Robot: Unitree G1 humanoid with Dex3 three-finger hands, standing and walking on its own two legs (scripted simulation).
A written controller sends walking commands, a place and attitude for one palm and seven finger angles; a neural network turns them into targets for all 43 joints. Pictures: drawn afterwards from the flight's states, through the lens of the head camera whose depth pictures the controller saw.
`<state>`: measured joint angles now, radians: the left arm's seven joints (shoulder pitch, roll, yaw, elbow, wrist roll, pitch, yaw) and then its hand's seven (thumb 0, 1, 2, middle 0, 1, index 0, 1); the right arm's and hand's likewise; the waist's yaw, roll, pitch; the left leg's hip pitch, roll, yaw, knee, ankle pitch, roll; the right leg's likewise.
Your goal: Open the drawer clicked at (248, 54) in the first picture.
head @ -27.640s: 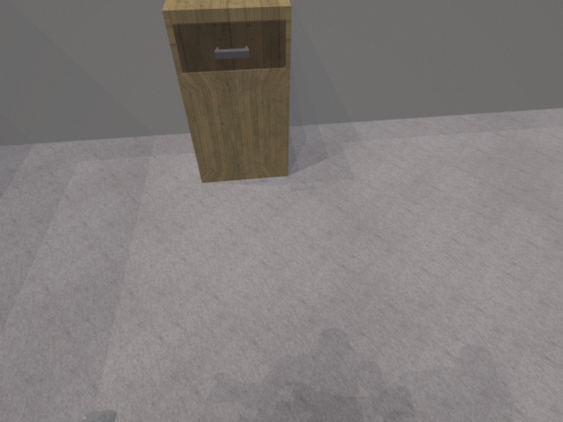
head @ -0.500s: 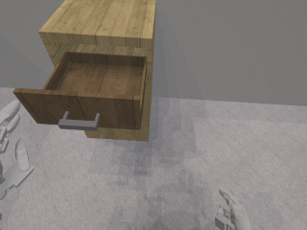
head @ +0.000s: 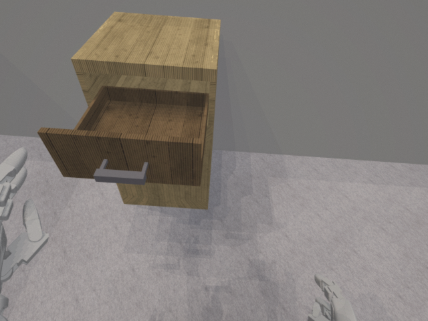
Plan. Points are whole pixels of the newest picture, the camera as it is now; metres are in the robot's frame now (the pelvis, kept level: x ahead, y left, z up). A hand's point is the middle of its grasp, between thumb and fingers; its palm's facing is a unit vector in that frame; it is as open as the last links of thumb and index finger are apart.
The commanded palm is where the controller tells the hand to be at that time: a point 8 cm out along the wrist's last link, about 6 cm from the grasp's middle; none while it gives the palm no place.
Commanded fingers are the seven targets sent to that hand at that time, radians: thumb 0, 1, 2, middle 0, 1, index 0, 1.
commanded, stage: let the arm hang, fingers relaxed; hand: left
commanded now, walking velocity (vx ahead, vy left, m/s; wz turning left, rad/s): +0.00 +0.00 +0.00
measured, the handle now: (123, 170) +0.49 +0.27 -0.07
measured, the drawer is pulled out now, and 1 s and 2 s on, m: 0.30 0.30 0.30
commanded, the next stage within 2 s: look to check the result in 1.18 s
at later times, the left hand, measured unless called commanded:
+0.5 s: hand out of the picture -0.01 +0.18 -0.17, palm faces +0.05 -0.98 -0.20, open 7.0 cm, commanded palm none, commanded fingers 0.00 0.90 0.90 -0.20 -0.30 -0.20 -0.30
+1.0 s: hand out of the picture +0.01 +0.16 -0.17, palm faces +0.04 -0.98 -0.20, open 7.3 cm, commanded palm none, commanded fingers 0.00 0.90 0.90 -0.20 -0.30 -0.20 -0.30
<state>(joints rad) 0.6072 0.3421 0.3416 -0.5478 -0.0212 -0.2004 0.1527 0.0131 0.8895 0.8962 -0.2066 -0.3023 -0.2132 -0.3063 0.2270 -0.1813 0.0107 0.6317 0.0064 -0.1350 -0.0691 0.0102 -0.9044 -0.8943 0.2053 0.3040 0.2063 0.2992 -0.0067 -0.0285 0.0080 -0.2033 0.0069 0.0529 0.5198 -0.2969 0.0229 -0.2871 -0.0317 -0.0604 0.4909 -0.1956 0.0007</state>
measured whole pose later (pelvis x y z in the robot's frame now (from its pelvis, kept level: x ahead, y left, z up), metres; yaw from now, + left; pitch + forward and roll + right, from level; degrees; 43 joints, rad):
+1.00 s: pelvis +0.01 -0.01 +0.01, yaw +0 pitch -2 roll +0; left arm 0.26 0.13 0.01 1.12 0.01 0.01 0.04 0.02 0.93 0.90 -0.20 -0.30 -0.20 -0.30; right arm 0.33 -0.09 0.00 1.11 -0.01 0.00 -0.03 0.00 -0.91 -0.89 0.20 0.30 0.20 0.30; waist 0.00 0.02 0.06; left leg -0.13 0.01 0.05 0.43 -0.26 0.00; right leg -0.23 -0.02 -0.06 0.44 -0.17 -0.01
